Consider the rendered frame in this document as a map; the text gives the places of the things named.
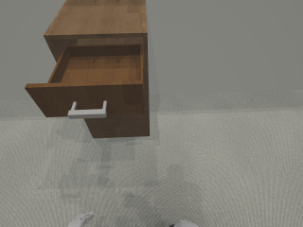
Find cabinet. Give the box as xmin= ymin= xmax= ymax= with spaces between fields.
xmin=44 ymin=0 xmax=150 ymax=139

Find drawer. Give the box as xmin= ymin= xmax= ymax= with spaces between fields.
xmin=25 ymin=44 xmax=145 ymax=117

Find robot left hand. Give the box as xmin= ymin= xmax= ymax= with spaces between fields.
xmin=68 ymin=212 xmax=94 ymax=227

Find handle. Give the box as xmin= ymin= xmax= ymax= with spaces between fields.
xmin=68 ymin=100 xmax=107 ymax=119

